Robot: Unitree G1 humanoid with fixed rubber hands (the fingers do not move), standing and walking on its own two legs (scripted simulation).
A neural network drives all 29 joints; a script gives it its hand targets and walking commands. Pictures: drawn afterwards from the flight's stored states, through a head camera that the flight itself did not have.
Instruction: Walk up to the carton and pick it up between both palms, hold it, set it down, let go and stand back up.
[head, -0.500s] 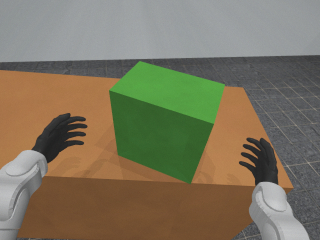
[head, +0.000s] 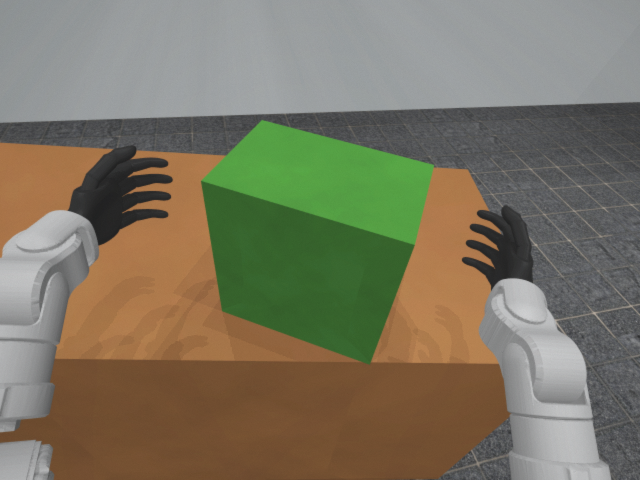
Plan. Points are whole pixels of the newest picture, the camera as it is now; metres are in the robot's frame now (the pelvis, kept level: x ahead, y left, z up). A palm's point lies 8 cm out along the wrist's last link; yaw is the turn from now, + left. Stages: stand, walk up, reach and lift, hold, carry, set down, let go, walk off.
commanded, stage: reach and lift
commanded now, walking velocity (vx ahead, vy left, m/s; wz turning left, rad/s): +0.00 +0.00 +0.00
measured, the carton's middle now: (317, 245) +0.44 -0.01 +0.06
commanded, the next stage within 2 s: none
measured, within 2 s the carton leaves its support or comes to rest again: neither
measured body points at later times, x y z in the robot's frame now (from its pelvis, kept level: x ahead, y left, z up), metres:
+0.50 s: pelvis +0.00 +0.00 +0.00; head +0.00 +0.03 +0.45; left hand +0.45 +0.20 +0.23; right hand +0.37 -0.23 +0.20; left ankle -0.02 +0.12 -0.74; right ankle +0.02 -0.13 -0.74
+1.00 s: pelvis -0.01 +0.00 +0.00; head +0.00 +0.03 +0.45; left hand +0.47 +0.20 +0.22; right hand +0.39 -0.24 +0.19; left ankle -0.02 +0.12 -0.74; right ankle +0.02 -0.13 -0.74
